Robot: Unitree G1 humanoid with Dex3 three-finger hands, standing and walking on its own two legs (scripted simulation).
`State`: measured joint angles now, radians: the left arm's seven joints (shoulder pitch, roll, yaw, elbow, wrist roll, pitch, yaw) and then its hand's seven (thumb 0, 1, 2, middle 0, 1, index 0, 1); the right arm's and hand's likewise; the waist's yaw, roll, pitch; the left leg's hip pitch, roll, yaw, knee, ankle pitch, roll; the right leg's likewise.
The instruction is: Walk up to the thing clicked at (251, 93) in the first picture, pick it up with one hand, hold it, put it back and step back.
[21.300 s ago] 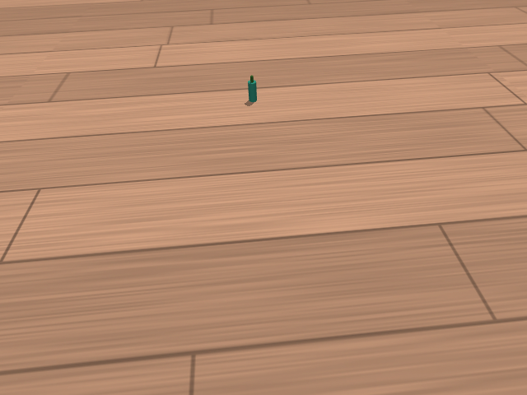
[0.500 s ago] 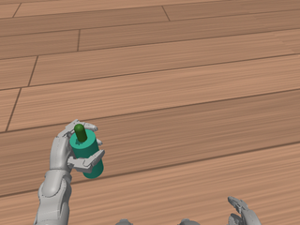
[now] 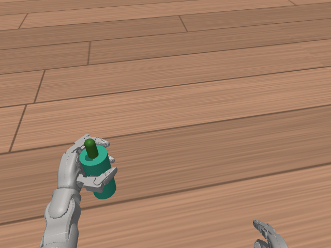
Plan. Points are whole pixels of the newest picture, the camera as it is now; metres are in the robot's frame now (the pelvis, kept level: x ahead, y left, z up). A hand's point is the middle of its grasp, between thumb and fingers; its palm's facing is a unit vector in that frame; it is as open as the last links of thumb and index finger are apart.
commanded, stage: hold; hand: left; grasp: from the side
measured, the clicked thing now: (97, 167) +0.32 +0.17 +0.04
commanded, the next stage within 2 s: none
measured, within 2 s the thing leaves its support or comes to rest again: neither
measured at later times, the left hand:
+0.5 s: hand (99, 169) +0.30 +0.16 +0.06, palm faces -0.03 -1.00 -0.02, open 8.8 cm
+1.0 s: hand (99, 170) +0.30 +0.16 +0.06, palm faces -0.03 -1.00 -0.02, open 8.8 cm
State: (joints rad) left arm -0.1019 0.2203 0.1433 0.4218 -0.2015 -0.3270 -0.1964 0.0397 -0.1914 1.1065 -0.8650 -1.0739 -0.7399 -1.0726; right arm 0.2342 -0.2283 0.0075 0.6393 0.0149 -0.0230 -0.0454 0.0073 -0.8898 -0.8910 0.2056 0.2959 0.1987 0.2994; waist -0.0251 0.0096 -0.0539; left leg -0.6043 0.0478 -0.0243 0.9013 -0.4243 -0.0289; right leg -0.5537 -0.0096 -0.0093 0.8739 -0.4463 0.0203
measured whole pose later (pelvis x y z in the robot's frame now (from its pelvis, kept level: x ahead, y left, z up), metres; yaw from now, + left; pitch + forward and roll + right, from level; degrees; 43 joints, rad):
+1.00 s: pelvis -0.01 +0.00 +0.01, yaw +0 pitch +4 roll -1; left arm -0.09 0.22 0.13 0.43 -0.20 -0.34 -0.20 0.04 -0.19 1.11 -0.86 -1.08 -0.74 -1.08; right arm 0.23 -0.23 0.01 0.66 0.02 -0.04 -0.05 0.01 -0.89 -0.89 0.21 0.30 0.20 0.30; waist -0.02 0.01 -0.03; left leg -0.53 0.04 -0.02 0.82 -0.37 -0.03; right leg -0.48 -0.01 -0.01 0.81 -0.41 0.01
